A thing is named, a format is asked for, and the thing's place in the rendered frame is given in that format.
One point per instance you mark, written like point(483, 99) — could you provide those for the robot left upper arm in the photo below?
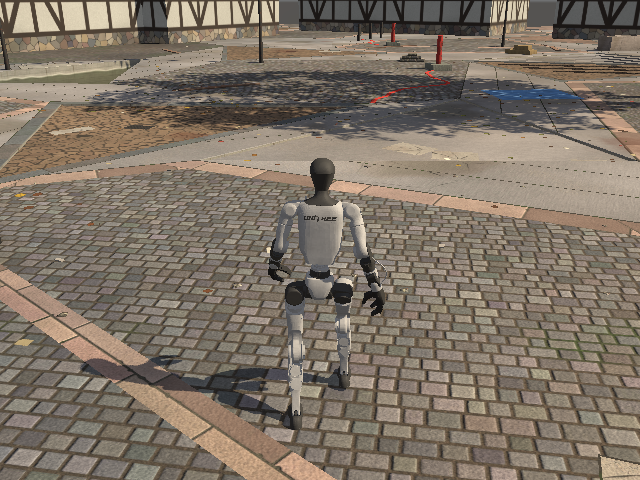
point(289, 211)

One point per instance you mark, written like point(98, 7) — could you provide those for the robot left hand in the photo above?
point(274, 276)

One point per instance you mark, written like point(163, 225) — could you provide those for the robot right forearm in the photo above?
point(370, 271)

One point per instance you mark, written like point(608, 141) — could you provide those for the robot head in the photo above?
point(322, 172)

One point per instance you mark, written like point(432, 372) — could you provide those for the robot left forearm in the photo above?
point(275, 257)

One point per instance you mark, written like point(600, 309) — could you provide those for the robot right upper arm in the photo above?
point(353, 212)

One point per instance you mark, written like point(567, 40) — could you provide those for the robot right hand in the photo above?
point(379, 302)

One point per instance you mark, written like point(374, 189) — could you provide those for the robot left foot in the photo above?
point(295, 421)

